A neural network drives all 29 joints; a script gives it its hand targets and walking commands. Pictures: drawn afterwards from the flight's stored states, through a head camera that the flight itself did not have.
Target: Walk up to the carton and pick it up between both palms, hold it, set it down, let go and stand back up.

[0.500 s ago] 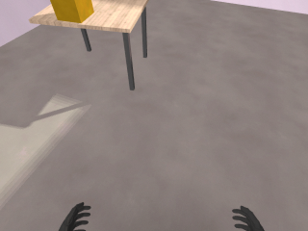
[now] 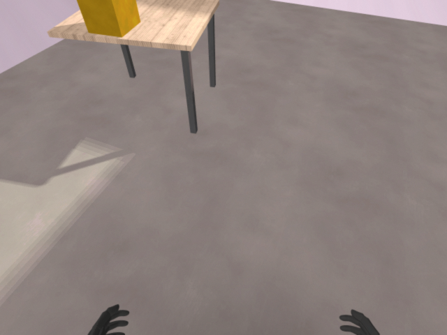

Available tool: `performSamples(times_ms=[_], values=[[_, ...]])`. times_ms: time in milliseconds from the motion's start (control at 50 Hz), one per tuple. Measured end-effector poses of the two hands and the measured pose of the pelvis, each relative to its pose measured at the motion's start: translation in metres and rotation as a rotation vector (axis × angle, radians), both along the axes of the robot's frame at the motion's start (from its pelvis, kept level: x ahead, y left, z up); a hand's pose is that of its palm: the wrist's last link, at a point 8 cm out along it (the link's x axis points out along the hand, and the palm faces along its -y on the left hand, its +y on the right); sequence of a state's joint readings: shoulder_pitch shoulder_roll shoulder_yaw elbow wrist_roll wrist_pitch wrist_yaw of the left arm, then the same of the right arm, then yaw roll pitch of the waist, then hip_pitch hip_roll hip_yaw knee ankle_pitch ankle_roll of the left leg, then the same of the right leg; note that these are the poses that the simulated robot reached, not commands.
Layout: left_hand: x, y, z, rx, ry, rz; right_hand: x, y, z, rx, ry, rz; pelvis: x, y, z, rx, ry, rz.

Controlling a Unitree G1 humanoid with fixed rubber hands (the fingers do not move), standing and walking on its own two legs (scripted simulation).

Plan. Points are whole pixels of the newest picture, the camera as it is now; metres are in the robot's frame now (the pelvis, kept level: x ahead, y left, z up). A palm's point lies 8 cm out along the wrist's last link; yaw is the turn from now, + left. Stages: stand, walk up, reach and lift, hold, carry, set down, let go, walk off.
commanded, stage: stand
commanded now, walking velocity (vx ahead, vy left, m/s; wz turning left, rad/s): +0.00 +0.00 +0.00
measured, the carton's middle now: (108, 1) +1.62 +0.66 -0.02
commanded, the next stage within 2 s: walk up in 1.66 s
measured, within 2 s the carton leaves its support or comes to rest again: neither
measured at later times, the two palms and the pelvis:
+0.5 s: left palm out of the picture +0.11 +0.25 -0.09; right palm out of the picture +0.11 -0.25 -0.09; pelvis +0.00 +0.00 +0.00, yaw +1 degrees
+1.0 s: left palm out of the picture +0.11 +0.25 -0.09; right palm out of the picture +0.11 -0.25 -0.09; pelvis +0.00 +0.00 +0.00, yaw +1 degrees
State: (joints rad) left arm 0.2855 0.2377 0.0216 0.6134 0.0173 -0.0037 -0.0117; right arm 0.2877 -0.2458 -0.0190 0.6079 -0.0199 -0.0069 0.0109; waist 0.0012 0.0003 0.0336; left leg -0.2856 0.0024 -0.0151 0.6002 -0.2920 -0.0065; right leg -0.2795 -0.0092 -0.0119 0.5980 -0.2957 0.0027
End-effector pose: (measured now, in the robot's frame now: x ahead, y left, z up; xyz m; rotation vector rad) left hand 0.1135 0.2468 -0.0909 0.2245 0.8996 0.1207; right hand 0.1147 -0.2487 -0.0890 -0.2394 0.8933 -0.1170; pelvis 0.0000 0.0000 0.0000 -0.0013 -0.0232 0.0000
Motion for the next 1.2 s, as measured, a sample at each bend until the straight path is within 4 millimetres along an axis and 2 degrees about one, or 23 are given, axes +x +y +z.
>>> performSamples(times_ms=[340, 900, 1200], values=[[-0.0075, 0.0019, -0.0011, 0.002, 0.020, 0.009, -0.0042, -0.0021, -0.0008, -0.005, 0.017, 0.001, -0.0006, -0.0003, 0.0009, -0.002, 0.003, 0.005], [-0.0090, 0.0043, -0.0016, 0.008, 0.045, 0.026, -0.0041, -0.0042, -0.0024, -0.006, 0.045, 0.007, 0.0034, -0.0021, 0.0031, -0.001, 0.010, 0.018], [-0.0093, 0.0044, -0.0006, 0.010, 0.044, 0.032, 0.0018, -0.0043, -0.0008, -0.007, 0.034, 0.013, 0.0049, -0.0023, 0.0038, -0.001, 0.005, 0.024]])
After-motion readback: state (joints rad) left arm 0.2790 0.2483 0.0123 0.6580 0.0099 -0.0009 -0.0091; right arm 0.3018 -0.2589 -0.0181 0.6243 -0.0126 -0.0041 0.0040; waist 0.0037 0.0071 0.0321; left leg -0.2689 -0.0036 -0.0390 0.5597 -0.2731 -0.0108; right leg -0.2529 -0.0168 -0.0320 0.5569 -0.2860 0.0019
